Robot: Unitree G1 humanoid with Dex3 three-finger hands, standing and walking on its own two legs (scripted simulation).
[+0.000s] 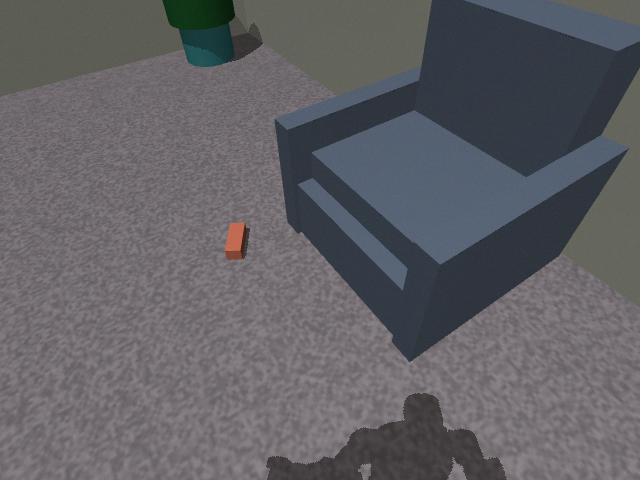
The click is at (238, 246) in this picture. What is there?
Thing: lying carton
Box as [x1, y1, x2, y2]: [225, 223, 246, 259]
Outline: 230,223 225,246 225,253 227,259 242,258 246,234 244,223
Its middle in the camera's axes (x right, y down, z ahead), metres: -0.35 +0.02 +1.67
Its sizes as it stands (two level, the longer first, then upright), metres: 0.160 0.065 0.055
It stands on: the floor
